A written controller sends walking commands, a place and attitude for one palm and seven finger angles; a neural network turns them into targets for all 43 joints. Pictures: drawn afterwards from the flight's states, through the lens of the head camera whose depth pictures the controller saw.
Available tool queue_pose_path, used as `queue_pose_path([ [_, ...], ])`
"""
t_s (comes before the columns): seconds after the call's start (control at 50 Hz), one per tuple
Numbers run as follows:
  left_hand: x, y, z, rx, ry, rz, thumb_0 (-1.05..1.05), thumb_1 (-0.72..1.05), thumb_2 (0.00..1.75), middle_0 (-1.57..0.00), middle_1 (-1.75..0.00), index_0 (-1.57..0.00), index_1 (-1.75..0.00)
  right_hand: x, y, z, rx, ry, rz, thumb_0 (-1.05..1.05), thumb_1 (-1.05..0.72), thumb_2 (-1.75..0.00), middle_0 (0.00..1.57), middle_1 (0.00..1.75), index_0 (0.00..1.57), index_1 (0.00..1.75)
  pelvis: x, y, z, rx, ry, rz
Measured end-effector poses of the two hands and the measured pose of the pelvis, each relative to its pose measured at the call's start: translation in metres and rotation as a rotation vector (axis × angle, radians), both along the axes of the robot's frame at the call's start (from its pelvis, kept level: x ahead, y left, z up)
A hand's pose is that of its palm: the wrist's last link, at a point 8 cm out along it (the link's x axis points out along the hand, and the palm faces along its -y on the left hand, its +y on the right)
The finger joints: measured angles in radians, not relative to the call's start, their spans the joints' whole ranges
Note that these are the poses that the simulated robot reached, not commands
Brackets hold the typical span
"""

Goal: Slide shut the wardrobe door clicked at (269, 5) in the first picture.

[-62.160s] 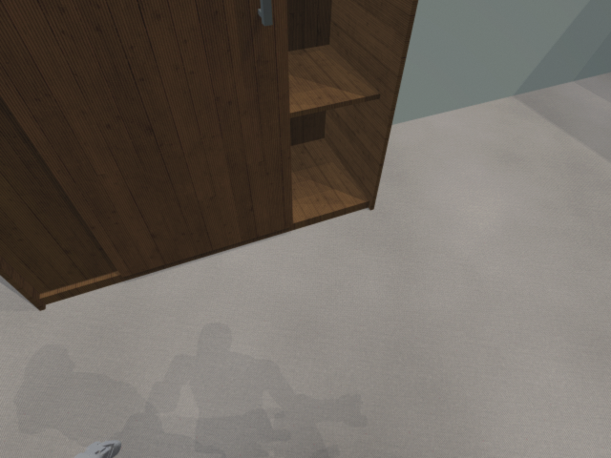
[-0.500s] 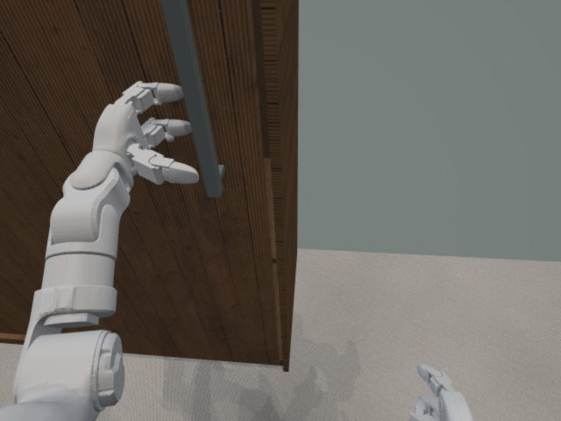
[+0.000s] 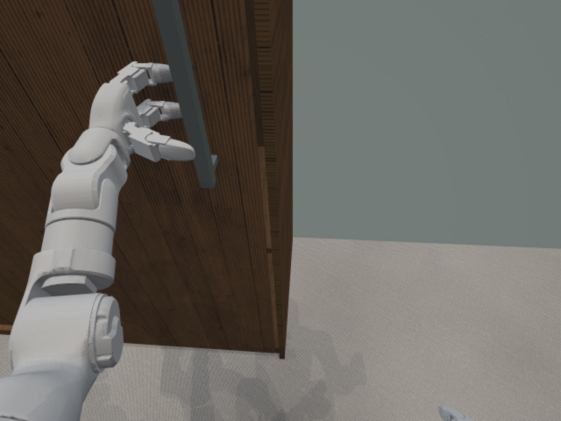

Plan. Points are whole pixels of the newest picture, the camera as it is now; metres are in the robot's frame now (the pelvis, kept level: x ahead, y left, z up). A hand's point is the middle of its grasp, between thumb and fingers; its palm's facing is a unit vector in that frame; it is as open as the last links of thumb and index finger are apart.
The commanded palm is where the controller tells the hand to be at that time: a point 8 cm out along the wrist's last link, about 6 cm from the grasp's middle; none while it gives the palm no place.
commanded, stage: slide the fingers in behind the handle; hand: left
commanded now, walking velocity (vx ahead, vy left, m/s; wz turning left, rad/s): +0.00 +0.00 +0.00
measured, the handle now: (192, 90) +0.47 +0.13 +0.26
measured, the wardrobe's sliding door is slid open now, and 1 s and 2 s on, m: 0.01 0.01 0.01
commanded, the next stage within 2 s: grip the handle and tug to test in 1.76 s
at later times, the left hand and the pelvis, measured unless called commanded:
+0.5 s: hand (166, 127) +0.42 +0.16 +0.24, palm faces -0.01 -1.00 -0.02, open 14.0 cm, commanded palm +0.40 +0.21 +0.24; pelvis +0.00 +0.00 +0.00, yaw -1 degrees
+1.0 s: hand (183, 127) +0.41 +0.14 +0.24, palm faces -0.01 -1.00 -0.02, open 14.0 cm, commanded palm +0.39 +0.19 +0.24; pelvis +0.01 +0.00 +0.00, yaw -1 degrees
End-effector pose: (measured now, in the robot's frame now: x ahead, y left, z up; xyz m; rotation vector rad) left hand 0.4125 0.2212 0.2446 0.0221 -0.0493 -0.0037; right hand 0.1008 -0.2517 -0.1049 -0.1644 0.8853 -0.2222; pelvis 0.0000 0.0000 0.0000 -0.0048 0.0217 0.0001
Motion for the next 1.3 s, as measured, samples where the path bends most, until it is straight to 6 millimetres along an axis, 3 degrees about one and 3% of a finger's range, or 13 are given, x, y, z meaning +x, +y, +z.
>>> queue_pose_path([
  [0.16,-0.003,-0.004,-0.001,-0.004,-0.015,-0.012,-0.01,-0.5,0.3,-0.34,-1.22,-0.31,-1.21,0.001,0.004,0.001,0.013,-0.023,-0.001,0.01,-0.91,-0.9,0.2,0.3,0.2,0.3,0.0,0.002,0.0,0.001,-0.001,-0.008],
  [0.6,-0.015,-0.01,-0.005,-0.002,0.001,-0.016,-0.01,-0.51,0.3,-0.3,-1.2,-0.3,-1.2,0.056,0.019,0.018,0.02,-0.127,0.069,0.01,-0.91,-0.9,0.2,0.3,0.2,0.3,0.004,0.003,0.0,0.0,-0.012,0.003],
  [0.78,-0.007,-0.034,-0.001,-0.021,-0.013,-0.045,-0.01,-0.51,0.3,-0.3,-1.2,-0.3,-1.2,0.055,0.024,0.014,0.044,-0.108,0.067,0.01,-0.91,-0.9,0.2,0.3,0.2,0.3,0.008,0.004,0.0,0.003,-0.007,-0.006],
  [1.06,-0.021,-0.027,-0.003,-0.008,-0.011,-0.012,-0.01,-0.5,0.3,-0.3,-1.2,-0.3,-1.2,0.049,0.016,0.011,0.038,-0.078,0.054,0.01,-0.91,-0.9,0.2,0.3,0.2,0.3,0.009,0.0,0.0,0.002,-0.023,-0.006],
  [1.3,-0.025,-0.04,-0.001,-0.021,-0.011,-0.022,-0.01,-0.51,0.3,-0.3,-1.2,-0.29,-1.2,0.058,0.019,0.019,0.042,-0.128,0.072,0.01,-0.91,-0.9,0.2,0.3,0.2,0.3,0.003,-0.001,0.001,0.004,-0.028,-0.005],
])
